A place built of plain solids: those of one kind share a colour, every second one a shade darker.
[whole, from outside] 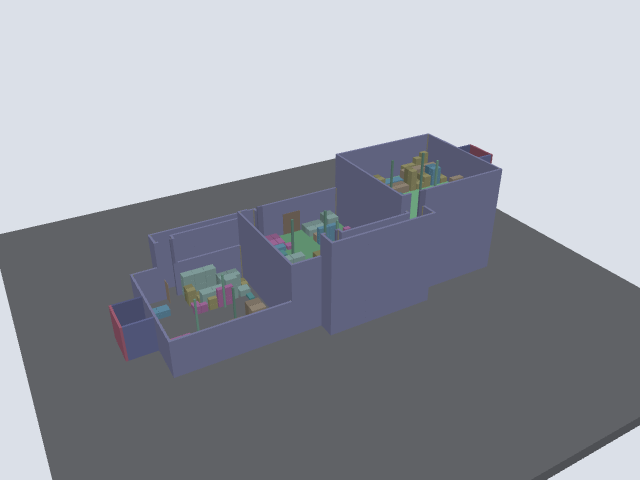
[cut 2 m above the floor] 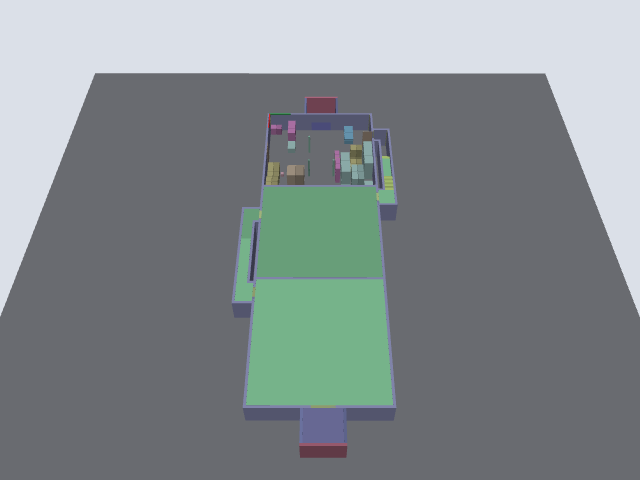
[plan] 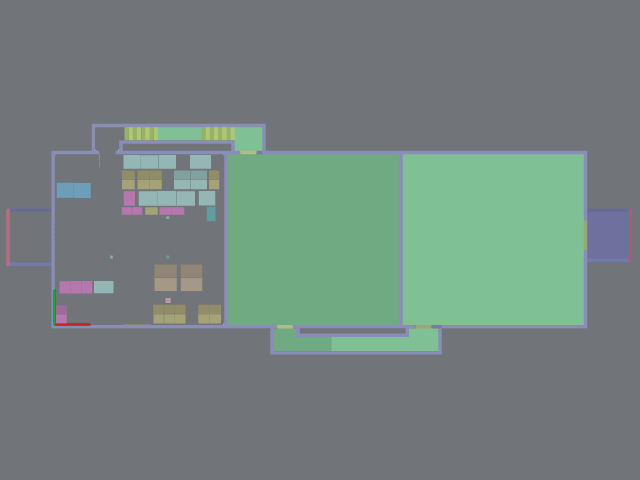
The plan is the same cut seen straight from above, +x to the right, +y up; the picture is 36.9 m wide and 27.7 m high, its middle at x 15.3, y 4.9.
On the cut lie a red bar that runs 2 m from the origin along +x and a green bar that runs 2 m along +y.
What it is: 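A bonded warehouse up a steep quayside street; two or three stores in a row up the hill, each one storey, its floor a whole storey over the one below; closed straight stairs of 38 to 42 degrees between two walls, 0.74 to 1.05 m broad, in lean-to passages along the stores' sides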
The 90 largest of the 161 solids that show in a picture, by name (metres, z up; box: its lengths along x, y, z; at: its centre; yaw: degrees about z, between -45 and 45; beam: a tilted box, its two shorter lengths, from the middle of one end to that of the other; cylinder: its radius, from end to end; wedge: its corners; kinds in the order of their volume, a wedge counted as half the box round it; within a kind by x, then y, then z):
{
 "raised_1": {"box": [4.44, 0.76, 1.67], "at": [8.16, 11.03, 0.79]},
 "raised_2": {"box": [1.58, 1.35, 3.29], "at": [11.17, 10.73, 1.6]},
 "raised_3": {"box": [1.3, 1.31, 3.29], "at": [13.28, -0.86, 1.6]},
 "raised_4": {"box": [9.9, 9.85, 3.29], "at": [14.92, 4.93, 1.6]},
 "raised_5": {"box": [2.01, 0.82, 3.29], "at": [14.94, -1.1, 1.6]},
 "raised_6": {"box": [4.49, 0.82, 4.74], "at": [18.19, -1.1, 2.32]},
 "raised_7": {"box": [1.69, 1.31, 6.4], "at": [21.28, -0.86, 3.15]},
 "raised_8": {"box": [10.45, 9.85, 6.4], "at": [25.3, 4.93, 3.15]},
 "wall_1": {"box": [0.2, 10.25, 3.41], "at": [-0.1, 4.93, 1.66]},
 "wall_2": {"box": [2.72, 0.2, 3.41], "at": [1.16, 9.95, 1.66]},
 "wall_3": {"box": [0.2, 1.75, 5.81], "at": [2.22, 10.73, 2.85]},
 "wall_4": {"box": [0.43, 0.2, 5.81], "at": [2.33, 9.95, 2.85]},
 "wall_5": {"box": [1.8, 0.2, 5.81], "at": [3.02, 11.51, 2.85]},
 "wall_6": {"box": [0.43, 0.2, 5.81], "at": [3.7, 9.95, 2.85]},
 "wall_7": {"box": [0.2, 0.8, 5.81], "at": [3.82, 10.25, 2.85]},
 "wall_8": {"box": [2.62, 0.2, 5.81], "at": [4.83, 11.51, 2.85]},
 "wall_9": {"box": [10.17, 0.2, 3.41], "at": [4.89, -0.1, 1.66]},
 "wall_10": {"box": [2.42, 0.2, 5.81], "at": [4.93, 10.55, 2.85]},
 "wall_11": {"box": [6.46, 0.2, 3.41], "at": [6.75, 9.95, 1.66]},
 "wall_12": {"box": [4.64, 0.2, 5.81], "at": [8.06, 10.55, 2.85]},
 "wall_13": {"box": [4.84, 0.2, 5.81], "at": [8.16, 11.51, 2.85]},
 "wall_14": {"box": [0.2, 10.25, 6.77], "at": [9.87, 4.93, 3.33]},
 "wall_15": {"box": [0.52, 0.2, 6.77], "at": [10.44, 9.95, 3.33]},
 "wall_16": {"box": [1.98, 0.2, 5.81], "at": [11.17, 11.51, 2.85]},
 "wall_17": {"box": [3.06, 0.2, 6.77], "at": [11.3, -0.1, 3.33]},
 "wall_18": {"box": [0.52, 0.2, 6.77], "at": [11.9, 9.95, 3.33]},
 "wall_19": {"box": [0.2, 1.75, 5.81], "at": [12.06, 10.73, 2.85]},
 "wall_20": {"box": [0.2, 1.71, 8.69], "at": [12.53, -0.86, 4.29]},
 "wall_21": {"box": [0.41, 0.2, 8.69], "at": [12.63, -0.1, 4.29]},
 "wall_22": {"box": [1.71, 0.2, 8.69], "at": [13.28, -1.61, 4.29]},
 "wall_23": {"box": [0.2, 0.7, 8.69], "at": [14.04, -0.35, 4.29]},
 "wall_24": {"box": [2.41, 0.2, 8.69], "at": [14.94, -1.61, 4.29]},
 "wall_25": {"box": [2.21, 0.2, 8.69], "at": [15.04, -0.6, 4.29]},
 "wall_26": {"box": [8.31, 0.2, 6.77], "at": [15.92, 9.95, 3.33]},
 "wall_27": {"box": [6.34, 0.2, 6.77], "at": [16.9, -0.1, 3.33]},
 "wall_28": {"box": [4.69, 0.2, 8.69], "at": [18.09, -0.6, 4.29]},
 "wall_29": {"box": [4.89, 0.2, 8.69], "at": [18.19, -1.61, 4.29]},
 "wall_30": {"box": [0.2, 10.25, 10.13], "at": [19.97, 4.93, 5.01]},
 "wall_31": {"box": [0.76, 0.2, 10.13], "at": [20.25, -0.1, 5.01]},
 "wall_32": {"box": [2.09, 0.2, 8.69], "at": [21.28, -1.61, 4.29]},
 "wall_33": {"box": [0.6, 0.2, 10.13], "at": [22.02, -0.1, 5.01]},
 "wall_34": {"box": [0.2, 1.71, 8.69], "at": [22.22, -0.86, 4.29]},
 "wall_35": {"box": [10.85, 0.2, 10.13], "at": [25.3, 9.95, 5.01]},
 "wall_36": {"box": [8.8, 0.2, 10.13], "at": [26.32, -0.1, 5.01]},
 "wall_37": {"box": [0.2, 10.25, 10.13], "at": [30.62, 4.93, 5.01]},
 "area_1": {"box": [2.4, 2.68, 6.4], "at": [31.92, 5.17, 3.15]},
 "area_side_1": {"box": [2.4, 0.2, 3.25], "at": [-1.4, 3.5, 1.57]},
 "area_side_2": {"box": [2.4, 0.2, 3.25], "at": [-1.4, 6.61, 1.57]},
 "area_side_3": {"box": [2.4, 0.2, 9.6], "at": [31.92, 3.73, 4.75]},
 "area_side_4": {"box": [2.4, 0.2, 9.6], "at": [31.92, 6.61, 4.75]},
 "lot_crates_1": {"box": [1.12, 0.71, 0.61], "at": [2.82, 2.18, 0.25]},
 "lot_crates_2": {"box": [1.0, 0.79, 0.57], "at": [4.45, 9.41, 1.42]},
 "lot_crates_3": {"box": [1.0, 0.79, 0.57], "at": [4.46, 9.41, 1.99]},
 "lot_crates_4": {"box": [1.07, 0.84, 0.71], "at": [5.37, 7.3, 1.06]},
 "lot_crates_5": {"box": [1.0, 0.79, 0.57], "at": [5.47, 9.4, 0.85]},
 "lot_crates_6": {"box": [1.0, 0.79, 0.57], "at": [5.47, 9.4, 1.42]},
 "lot_crates_7": {"box": [1.0, 0.79, 0.57], "at": [5.47, 9.4, 1.99]},
 "lot_crates_8": {"box": [1.07, 0.84, 0.71], "at": [6.46, 7.3, 1.06]},
 "lot_crates_9": {"box": [1.0, 0.79, 0.57], "at": [6.49, 9.41, 0.85]},
 "lot_crates_10": {"box": [1.0, 0.79, 0.57], "at": [6.49, 9.41, 1.99]},
 "lot_crates_11": {"box": [1.0, 0.79, 0.57], "at": [6.5, 9.4, 1.42]},
 "lot_crates_12": {"box": [0.94, 0.53, 0.59], "at": [7.35, 8.09, 1.47]},
 "lot_crates_13": {"box": [0.94, 0.53, 0.59], "at": [7.35, 8.65, 1.47]},
 "lot_crates_14": {"box": [1.07, 0.84, 0.71], "at": [7.55, 7.3, 1.06]},
 "lot_crates_15": {"box": [1.07, 0.84, 0.71], "at": [7.56, 7.3, 1.77]},
 "lot_crates_16": {"box": [1.22, 0.79, 0.64], "at": [8.41, 9.4, 0.27]},
 "lot_crates_17": {"box": [0.97, 0.84, 0.64], "at": [8.78, 7.3, 0.27]},
 "lot_crates_18": {"box": [1.06, 0.74, 0.73], "at": [11.86, 2.73, 5.08]},
 "lot_crates_19": {"box": [0.93, 0.77, 0.69], "at": [16.51, 8.63, 3.54]},
 "lot_crates_20": {"box": [0.93, 0.77, 0.69], "at": [16.51, 9.42, 3.54]},
 "lot_crates_21": {"box": [0.93, 0.77, 0.69], "at": [17.47, 9.41, 3.54]},
 "lot_crates_22": {"box": [1.1, 0.77, 0.65], "at": [18.61, 8.63, 4.22]},
 "lot_crates_23": {"box": [1.1, 0.77, 0.65], "at": [18.61, 9.42, 4.22]},
 "area_end_1": {"box": [0.2, 3.31, 3.25], "at": [-2.7, 5.05, 1.57]},
 "area_end_2": {"box": [0.2, 3.08, 9.6], "at": [33.22, 5.17, 4.75]},
 "lot_bales_1": {"box": [1.29, 0.75, 0.68], "at": [6.39, 2.33, 0.29]},
 "lot_bales_2": {"box": [1.29, 0.75, 0.68], "at": [6.39, 3.11, 0.29]},
 "lot_bales_3": {"box": [1.23, 0.75, 0.66], "at": [7.88, 2.34, 1.65]},
 "lot_bales_4": {"box": [1.23, 0.75, 0.66], "at": [7.88, 3.11, 1.65]},
 "lot_bales_5": {"box": [1.23, 0.75, 0.66], "at": [7.89, 2.33, 0.99]},
 "lot_bales_6": {"box": [1.23, 0.75, 0.66], "at": [7.89, 3.1, 0.99]},
 "lot_bales_7": {"box": [1.35, 0.58, 0.73], "at": [25.11, 6.62, 6.66]},
 "lot_bales_8": {"box": [1.2, 0.84, 0.69], "at": [28.04, 8.03, 7.38]},
 "lot_bales_9": {"box": [1.24, 0.53, 0.66], "at": [28.85, 3.39, 8.0]},
 "doorway_1": {"box": [0.94, 0.2, 3.29], "at": [11.17, 9.95, 1.6]},
 "doorway_2": {"box": [0.89, 0.2, 3.29], "at": [13.28, -0.1, 1.6]},
 "doorway_3": {"box": [0.89, 0.2, 6.4], "at": [21.28, -0.1, 3.15]},
 "doorway_4": {"box": [0.2, 1.68, 6.4], "at": [30.62, 5.17, 3.15]},
 "flight_1": {"box": [0.25, 0.76, 1.67], "at": [5.82, 11.03, 0.79]},
 "flight_2": {"box": [0.25, 0.76, 1.67], "at": [10.26, 11.03, 2.41]}
}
